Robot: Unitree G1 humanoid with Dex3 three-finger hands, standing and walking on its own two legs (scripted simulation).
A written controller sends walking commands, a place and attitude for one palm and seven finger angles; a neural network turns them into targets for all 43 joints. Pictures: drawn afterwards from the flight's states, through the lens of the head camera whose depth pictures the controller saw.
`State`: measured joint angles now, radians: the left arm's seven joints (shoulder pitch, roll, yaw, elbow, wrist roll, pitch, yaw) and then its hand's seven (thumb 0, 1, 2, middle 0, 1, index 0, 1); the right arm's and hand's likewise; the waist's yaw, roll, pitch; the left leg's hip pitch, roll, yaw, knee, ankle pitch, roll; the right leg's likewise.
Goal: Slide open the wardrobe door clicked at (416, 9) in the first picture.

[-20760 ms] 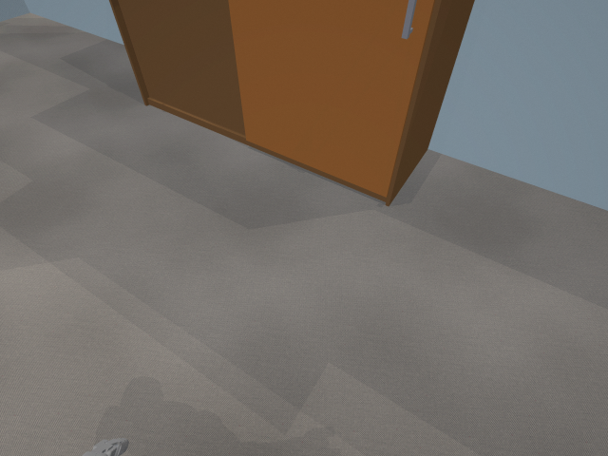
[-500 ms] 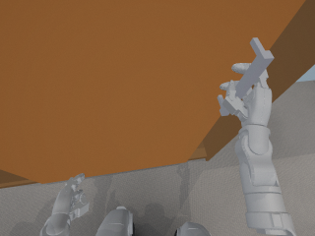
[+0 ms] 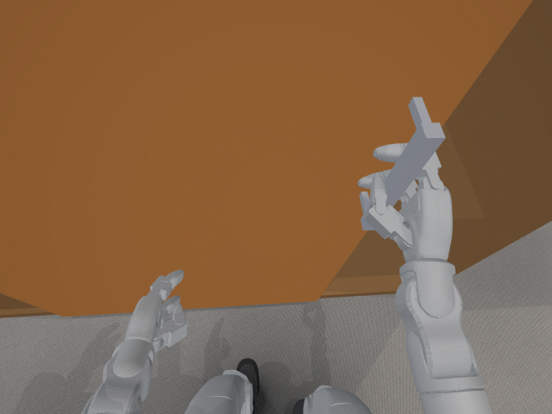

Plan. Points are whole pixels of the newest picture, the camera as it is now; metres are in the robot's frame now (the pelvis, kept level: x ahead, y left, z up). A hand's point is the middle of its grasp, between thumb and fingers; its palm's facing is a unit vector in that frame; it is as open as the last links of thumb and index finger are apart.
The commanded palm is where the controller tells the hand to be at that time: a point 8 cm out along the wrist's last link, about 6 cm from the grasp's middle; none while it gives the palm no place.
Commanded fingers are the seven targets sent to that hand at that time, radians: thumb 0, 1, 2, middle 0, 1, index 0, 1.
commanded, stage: step sideways, sliding the door along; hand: right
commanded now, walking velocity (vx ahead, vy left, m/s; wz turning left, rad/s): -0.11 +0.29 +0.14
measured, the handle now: (389, 174) +0.39 -0.12 +0.11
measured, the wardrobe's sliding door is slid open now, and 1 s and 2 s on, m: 0.36 0.58 0.68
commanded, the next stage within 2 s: stop walking and hold the door there in 1.70 s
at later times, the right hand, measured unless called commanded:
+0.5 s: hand (259, 213) +0.33 +0.04 +0.11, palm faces +0.12 +0.98 -0.15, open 6.1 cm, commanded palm +0.30 +0.03 +0.12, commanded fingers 0.00 -0.90 -0.90 0.45 1.40 0.45 1.40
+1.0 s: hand (170, 214) +0.32 +0.13 +0.12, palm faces +0.23 +0.97 -0.09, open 6.2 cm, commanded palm +0.29 +0.16 +0.12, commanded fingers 0.00 -0.90 -0.90 0.45 1.40 0.45 1.40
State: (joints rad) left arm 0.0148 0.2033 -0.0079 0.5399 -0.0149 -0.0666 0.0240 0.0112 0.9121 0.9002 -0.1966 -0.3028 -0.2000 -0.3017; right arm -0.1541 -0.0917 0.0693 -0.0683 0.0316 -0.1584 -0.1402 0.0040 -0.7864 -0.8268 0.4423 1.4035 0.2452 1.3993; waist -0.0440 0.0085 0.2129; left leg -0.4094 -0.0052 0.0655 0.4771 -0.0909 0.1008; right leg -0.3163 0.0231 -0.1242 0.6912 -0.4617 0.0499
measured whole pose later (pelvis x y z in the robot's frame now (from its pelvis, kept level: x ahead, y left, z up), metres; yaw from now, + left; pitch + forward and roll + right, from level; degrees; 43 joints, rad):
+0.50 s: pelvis -0.06 +0.15 +0.00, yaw +7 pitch +0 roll +0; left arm 0.14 0.26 0.04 0.67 -0.03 -0.07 0.09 0.01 0.91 0.90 -0.20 -0.30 -0.20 -0.30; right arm -0.30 -0.16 -0.12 0.13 0.06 -0.06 -0.17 0.01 -0.78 -0.85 0.45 1.40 0.19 1.40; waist -0.02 -0.08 0.17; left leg -0.34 0.07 0.07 0.56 -0.22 -0.01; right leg -0.42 -0.09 -0.05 1.02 -0.61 0.04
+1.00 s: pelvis -0.10 +0.31 -0.02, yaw +4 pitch -1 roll +3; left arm 0.16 0.19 -0.02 0.62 -0.05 -0.06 0.04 0.01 0.91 0.90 -0.20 -0.30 -0.21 -0.30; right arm -0.56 -0.24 -0.10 0.36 0.12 -0.02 -0.17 0.03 -0.79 -0.86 0.36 1.38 0.18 1.36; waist -0.11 -0.08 0.17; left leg -0.25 0.05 0.10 0.55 -0.26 -0.05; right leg -0.34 -0.28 0.00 0.67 -0.31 0.11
